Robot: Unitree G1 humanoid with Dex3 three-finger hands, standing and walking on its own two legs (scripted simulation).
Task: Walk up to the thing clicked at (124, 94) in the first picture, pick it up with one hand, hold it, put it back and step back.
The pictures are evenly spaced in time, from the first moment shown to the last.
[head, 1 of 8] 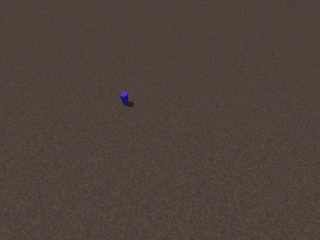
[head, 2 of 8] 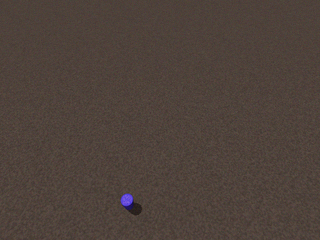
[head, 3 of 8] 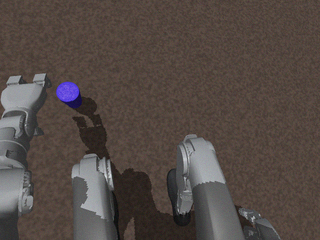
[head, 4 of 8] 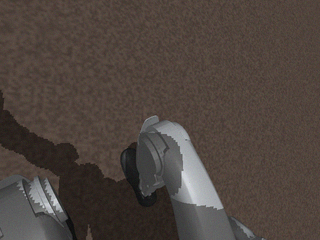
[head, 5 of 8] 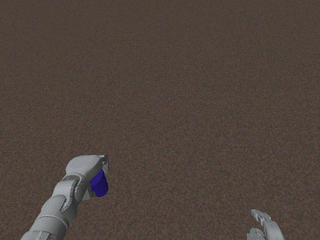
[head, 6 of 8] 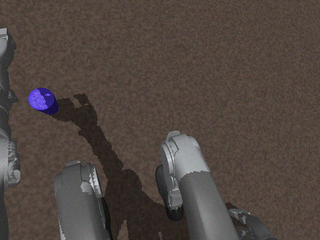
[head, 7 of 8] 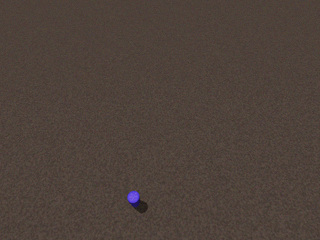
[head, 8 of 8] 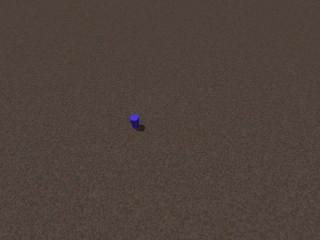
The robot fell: no
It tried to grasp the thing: yes
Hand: left
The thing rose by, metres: 0.64
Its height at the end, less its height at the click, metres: +0.00
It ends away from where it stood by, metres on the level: 0.01
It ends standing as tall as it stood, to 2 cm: yes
